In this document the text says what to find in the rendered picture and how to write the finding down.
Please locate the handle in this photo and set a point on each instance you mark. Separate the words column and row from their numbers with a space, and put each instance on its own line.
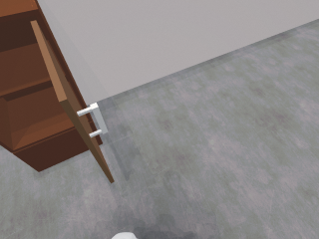
column 95, row 109

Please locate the cupboard door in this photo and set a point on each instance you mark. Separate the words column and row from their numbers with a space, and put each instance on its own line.
column 68, row 100

